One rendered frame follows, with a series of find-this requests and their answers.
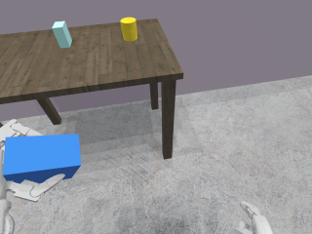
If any sponge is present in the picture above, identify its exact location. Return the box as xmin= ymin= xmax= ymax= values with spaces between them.
xmin=3 ymin=134 xmax=81 ymax=184

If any right robot hand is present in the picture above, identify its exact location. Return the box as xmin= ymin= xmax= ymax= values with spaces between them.
xmin=236 ymin=201 xmax=274 ymax=234

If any table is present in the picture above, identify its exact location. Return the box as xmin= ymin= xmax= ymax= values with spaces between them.
xmin=0 ymin=19 xmax=184 ymax=160

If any robot left forearm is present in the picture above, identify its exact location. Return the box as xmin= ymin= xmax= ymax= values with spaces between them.
xmin=0 ymin=199 xmax=16 ymax=234

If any left robot hand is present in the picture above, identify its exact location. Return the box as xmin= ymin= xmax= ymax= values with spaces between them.
xmin=0 ymin=119 xmax=65 ymax=203

